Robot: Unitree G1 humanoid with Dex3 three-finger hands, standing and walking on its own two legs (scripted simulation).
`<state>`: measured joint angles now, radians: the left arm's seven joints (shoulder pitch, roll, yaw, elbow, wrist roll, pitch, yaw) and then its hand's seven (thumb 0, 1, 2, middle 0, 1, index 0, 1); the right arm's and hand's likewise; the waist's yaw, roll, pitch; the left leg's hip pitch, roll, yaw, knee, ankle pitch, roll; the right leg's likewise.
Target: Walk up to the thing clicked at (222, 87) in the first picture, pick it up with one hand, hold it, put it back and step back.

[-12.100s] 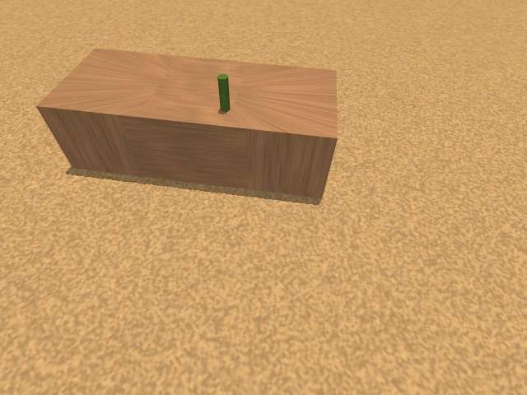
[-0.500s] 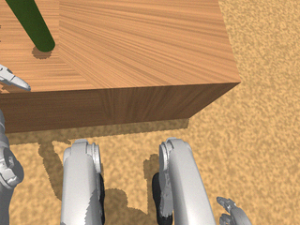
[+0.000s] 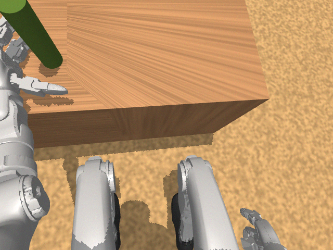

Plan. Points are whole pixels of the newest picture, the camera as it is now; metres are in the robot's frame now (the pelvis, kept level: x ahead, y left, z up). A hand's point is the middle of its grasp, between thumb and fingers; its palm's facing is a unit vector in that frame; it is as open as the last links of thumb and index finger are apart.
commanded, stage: close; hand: left
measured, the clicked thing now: (35, 36) +0.53 +0.25 +0.04
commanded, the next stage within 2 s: settle in 0.54 s
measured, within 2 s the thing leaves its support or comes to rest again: leaves its support in 0.90 s
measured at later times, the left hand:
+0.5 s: hand (37, 55) +0.50 +0.24 +0.03, palm faces +0.18 -0.98 -0.02, open 6.9 cm
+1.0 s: hand (28, 49) +0.49 +0.25 +0.05, palm faces +0.20 -0.98 -0.04, open 7.2 cm
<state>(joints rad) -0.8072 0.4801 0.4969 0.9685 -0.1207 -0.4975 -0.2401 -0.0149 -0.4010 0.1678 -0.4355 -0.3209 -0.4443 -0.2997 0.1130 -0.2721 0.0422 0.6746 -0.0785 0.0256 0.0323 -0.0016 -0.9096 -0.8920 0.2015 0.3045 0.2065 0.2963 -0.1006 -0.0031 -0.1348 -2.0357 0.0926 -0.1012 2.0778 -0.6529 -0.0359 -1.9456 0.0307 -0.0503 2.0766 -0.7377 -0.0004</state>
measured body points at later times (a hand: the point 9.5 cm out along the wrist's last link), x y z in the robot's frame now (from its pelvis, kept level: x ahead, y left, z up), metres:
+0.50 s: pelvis +0.00 +0.00 +0.01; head +0.20 +0.04 +0.41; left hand +0.48 +0.30 +0.03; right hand +0.09 -0.27 -0.11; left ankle +0.08 +0.14 -0.39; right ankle +0.07 -0.12 -0.39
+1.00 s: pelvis +0.00 +0.00 +0.03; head +0.20 +0.03 +0.43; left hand +0.48 +0.30 +0.05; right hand +0.09 -0.26 -0.10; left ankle +0.08 +0.14 -0.39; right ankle +0.07 -0.12 -0.39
